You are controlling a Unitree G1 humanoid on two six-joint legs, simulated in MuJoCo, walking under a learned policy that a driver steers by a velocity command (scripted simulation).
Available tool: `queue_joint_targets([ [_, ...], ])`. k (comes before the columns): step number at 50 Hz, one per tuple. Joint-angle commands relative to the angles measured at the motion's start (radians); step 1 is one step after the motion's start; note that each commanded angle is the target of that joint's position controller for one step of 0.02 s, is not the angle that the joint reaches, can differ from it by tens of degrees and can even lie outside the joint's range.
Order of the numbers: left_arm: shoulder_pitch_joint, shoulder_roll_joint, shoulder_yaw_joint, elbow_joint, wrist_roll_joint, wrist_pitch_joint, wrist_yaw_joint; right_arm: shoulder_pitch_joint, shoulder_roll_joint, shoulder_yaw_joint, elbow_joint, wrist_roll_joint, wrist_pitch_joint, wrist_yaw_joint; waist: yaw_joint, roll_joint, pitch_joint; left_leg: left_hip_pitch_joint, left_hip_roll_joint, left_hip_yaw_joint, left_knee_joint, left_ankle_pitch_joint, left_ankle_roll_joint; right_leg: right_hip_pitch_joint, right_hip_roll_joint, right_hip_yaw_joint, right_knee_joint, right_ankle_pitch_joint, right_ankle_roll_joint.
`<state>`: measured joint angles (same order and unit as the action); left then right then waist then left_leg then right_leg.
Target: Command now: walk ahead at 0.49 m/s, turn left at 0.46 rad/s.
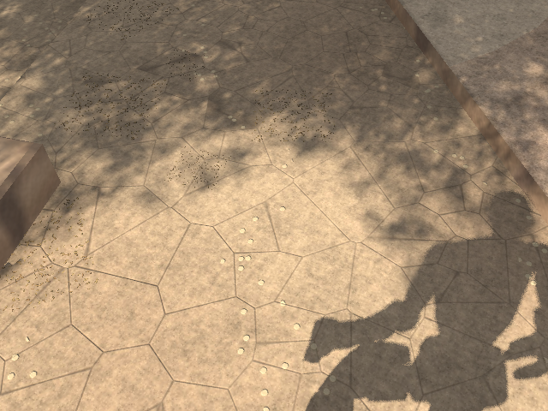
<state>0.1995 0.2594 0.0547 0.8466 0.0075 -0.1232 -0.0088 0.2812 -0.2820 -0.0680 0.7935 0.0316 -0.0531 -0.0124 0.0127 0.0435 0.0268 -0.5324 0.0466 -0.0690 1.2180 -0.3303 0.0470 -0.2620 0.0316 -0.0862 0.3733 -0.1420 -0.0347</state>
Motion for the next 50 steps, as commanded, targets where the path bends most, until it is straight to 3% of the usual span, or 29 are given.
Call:
queue_joint_targets([
  [1,0.010,0.101,0.024,-0.018,-0.004,-0.023,-0.009,0.048,0.001,0.001,-0.070,-0.004,0.006,0.001,-0.024,-0.097,-0.013,-0.116,0.086,-0.051,-0.048,0.057,0.000,0.066,-0.287,0.239,-0.252,0.084,-0.194],
  [4,0.036,0.134,0.033,0.007,-0.007,-0.021,-0.010,-0.029,-0.006,0.009,-0.102,-0.018,-0.003,0.006,-0.018,-0.075,-0.003,-0.170,0.088,-0.049,-0.218,0.183,-0.009,0.109,-0.285,0.167,-0.266,0.164,-0.207],
  [8,0.072,0.163,0.033,0.021,-0.026,-0.001,-0.005,-0.186,0.003,0.026,-0.144,-0.019,-0.025,0.033,0.032,-0.084,0.020,-0.092,0.065,0.056,-0.483,0.343,-0.014,0.112,-0.243,0.069,-0.247,0.175,-0.167],
  [10,0.123,0.184,0.035,0.042,-0.034,0.010,-0.006,-0.249,-0.006,0.027,-0.171,-0.011,-0.026,0.042,0.056,-0.098,0.031,-0.080,0.054,0.072,-0.552,0.320,-0.010,0.160,-0.267,0.079,-0.232,0.141,-0.157],
  [13,0.151,0.202,0.037,0.065,-0.043,0.032,-0.005,-0.276,-0.040,0.018,-0.201,-0.009,-0.029,0.051,0.042,-0.121,0.035,-0.056,0.025,0.091,-0.631,0.211,0.025,0.256,-0.315,0.094,-0.169,0.186,-0.134],
  [14,0.137,0.209,0.037,0.066,-0.045,0.040,-0.003,-0.229,-0.058,0.008,-0.194,-0.013,-0.031,0.052,0.002,-0.130,0.009,0.030,-0.001,0.114,-0.669,0.203,0.042,0.262,-0.312,0.079,-0.104,0.298,-0.118],
  [15,0.129,0.201,0.032,0.067,-0.043,0.046,-0.001,-0.115,-0.091,-0.014,-0.159,-0.019,-0.032,0.049,-0.062,-0.121,-0.059,0.198,-0.041,0.143,-0.705,0.218,0.065,0.243,-0.273,0.036,0.045,0.454,-0.093],
  [16,0.135,0.167,0.018,0.061,-0.031,0.046,0.003,0.059,-0.152,-0.045,-0.109,-0.020,-0.029,0.039,-0.136,-0.093,-0.168,0.454,-0.022,0.107,-0.687,0.239,0.098,0.131,-0.221,-0.012,0.270,0.459,-0.056],
  [17,0.195,0.073,-0.015,0.021,-0.007,0.031,-0.001,0.207,-0.275,-0.072,-0.093,-0.041,-0.022,0.025,-0.143,0.130,-0.321,0.831,0.255,-0.307,-0.711,0.191,0.231,-0.233,-0.103,-0.046,0.688,0.096,0.012],
  [18,0.218,0.053,-0.025,0.031,-0.018,0.005,-0.006,0.230,-0.255,-0.063,-0.085,-0.026,-0.024,0.029,-0.125,0.228,-0.427,0.920,0.373,-0.680,-0.899,0.106,0.319,-0.432,-0.008,0.106,0.906,-0.419,0.022],
  [19,0.147,0.148,0.002,0.015,-0.051,-0.009,-0.012,0.177,-0.182,-0.039,-0.090,-0.028,-0.030,0.034,-0.122,0.137,-0.304,0.830,0.341,-0.576,-0.913,0.092,0.270,-0.532,-0.071,0.164,0.982,-0.382,0.002],
  [20,0.079,0.148,0.002,-0.007,-0.058,-0.012,-0.011,0.100,-0.140,-0.027,-0.102,-0.026,-0.032,0.036,-0.097,0.097,-0.202,0.697,0.298,-0.416,-0.913,0.158,0.234,-0.543,-0.120,0.143,0.956,-0.293,-0.012],
  [21,0.051,0.134,0.003,-0.007,-0.041,-0.006,-0.006,0.027,-0.104,-0.016,-0.109,-0.027,-0.034,0.041,-0.062,0.030,-0.135,0.560,0.249,-0.303,-0.940,0.236,0.212,-0.499,-0.157,0.134,0.891,-0.216,-0.010],
  [23,0.080,0.111,0.008,0.004,-0.026,0.023,-0.004,-0.037,-0.066,-0.008,-0.112,-0.033,-0.044,0.045,-0.003,0.049,-0.093,0.407,0.192,-0.189,-1.011,0.291,0.190,-0.380,-0.194,0.145,0.801,-0.126,-0.001],
  [26,0.068,0.078,0.006,0.000,-0.018,0.050,0.002,-0.013,-0.089,-0.017,-0.079,-0.034,-0.064,0.040,0.019,0.018,-0.055,0.367,0.178,-0.107,-1.067,0.399,0.208,-0.392,-0.189,0.139,0.718,-0.037,0.020],
  [29,-0.036,0.067,0.005,-0.034,-0.009,0.049,0.002,0.041,-0.099,-0.020,-0.042,-0.030,-0.058,0.023,-0.006,0.004,-0.014,0.406,0.168,-0.053,-1.088,0.418,0.197,-0.466,-0.183,0.138,0.543,0.103,0.036],
  [33,-0.170,0.046,-0.006,-0.068,-0.016,0.038,-0.013,0.088,-0.124,-0.025,-0.005,-0.024,-0.050,0.010,-0.053,0.015,0.024,0.425,0.148,0.008,-1.103,0.349,0.165,-0.427,-0.142,0.101,0.310,0.259,0.032],
  [36,-0.251,0.050,-0.010,-0.099,-0.022,0.032,-0.027,0.139,-0.133,-0.028,0.034,-0.018,-0.041,0.006,-0.082,0.018,0.053,0.498,0.178,0.007,-1.080,0.327,0.160,-0.434,-0.123,0.093,0.223,0.245,0.019],
  [39,-0.279,0.067,-0.008,-0.125,-0.024,0.022,-0.044,0.145,-0.141,-0.033,0.059,-0.012,-0.029,0.000,-0.072,0.027,0.060,0.588,0.219,-0.004,-1.023,0.378,0.142,-0.437,-0.114,0.096,0.168,0.152,-0.019],
  [41,-0.228,0.092,0.002,-0.117,-0.023,0.017,-0.049,0.123,-0.155,-0.037,0.064,-0.011,-0.020,-0.002,-0.037,0.046,0.023,0.617,0.222,0.000,-0.954,0.540,0.122,-0.334,-0.083,0.067,0.148,0.082,-0.046],
  [42,-0.145,0.114,0.015,-0.095,-0.021,0.016,-0.046,0.101,-0.162,-0.038,0.062,-0.012,-0.014,-0.004,0.013,0.054,-0.029,0.611,0.198,0.024,-0.856,0.714,0.104,-0.206,-0.045,0.032,0.132,0.071,-0.066],
  [43,0.018,0.158,0.040,-0.043,-0.018,0.017,-0.037,0.095,-0.142,-0.029,0.059,-0.017,-0.008,-0.005,0.084,0.037,-0.127,0.551,0.141,0.065,-0.663,0.801,0.077,0.018,-0.021,0.015,0.135,0.088,-0.094],
  [44,0.200,0.237,0.062,-0.009,-0.009,0.020,-0.026,0.116,-0.103,-0.009,0.037,-0.035,-0.007,-0.008,0.136,-0.085,-0.279,0.334,0.077,0.110,-0.335,0.520,0.037,0.334,-0.210,0.234,0.157,0.115,-0.159],
  [45,0.251,0.290,0.071,0.012,-0.008,0.024,-0.033,0.258,0.038,0.029,0.040,-0.029,-0.029,0.007,0.056,-0.362,-0.403,-0.070,-0.116,0.054,0.003,-0.188,-0.027,0.655,-0.417,0.735,0.023,-0.135,-0.317],
  [46,0.234,0.194,0.045,0.004,-0.022,0.021,-0.033,0.186,-0.072,0.007,0.049,-0.007,-0.052,0.010,0.102,-0.257,-0.372,-0.182,-0.077,-0.082,0.117,-0.241,-0.007,0.633,-0.400,0.808,-0.069,-0.250,-0.279],
  [47,0.155,0.158,0.034,-0.010,-0.022,0.019,-0.029,0.086,-0.122,-0.007,0.016,0.015,-0.065,0.013,0.090,-0.204,-0.230,-0.245,-0.025,-0.057,0.125,-0.153,0.009,0.508,-0.376,0.658,-0.083,-0.213,-0.234],
  [48,0.073,0.140,0.027,-0.028,-0.018,0.019,-0.028,0.029,-0.117,-0.004,0.001,0.008,-0.068,0.006,0.056,-0.107,-0.154,-0.209,0.033,-0.025,0.077,-0.053,0.012,0.357,-0.346,0.543,-0.102,-0.103,-0.211],
  [49,0.025,0.115,0.021,-0.034,-0.008,0.018,-0.030,0.000,-0.110,-0.010,-0.004,-0.012,-0.064,0.001,0.029,-0.081,-0.098,-0.166,0.065,-0.017,0.020,0.005,0.008,0.232,-0.314,0.464,-0.128,-0.004,-0.206],
  [50,0.007,0.094,0.014,-0.034,0.004,0.013,-0.031,0.022,-0.098,-0.013,-0.001,-0.016,-0.052,0.000,-0.005,-0.106,-0.091,-0.100,0.092,-0.026,-0.015,0.042,0.009,0.162,-0.285,0.406,-0.155,0.050,-0.197],
])
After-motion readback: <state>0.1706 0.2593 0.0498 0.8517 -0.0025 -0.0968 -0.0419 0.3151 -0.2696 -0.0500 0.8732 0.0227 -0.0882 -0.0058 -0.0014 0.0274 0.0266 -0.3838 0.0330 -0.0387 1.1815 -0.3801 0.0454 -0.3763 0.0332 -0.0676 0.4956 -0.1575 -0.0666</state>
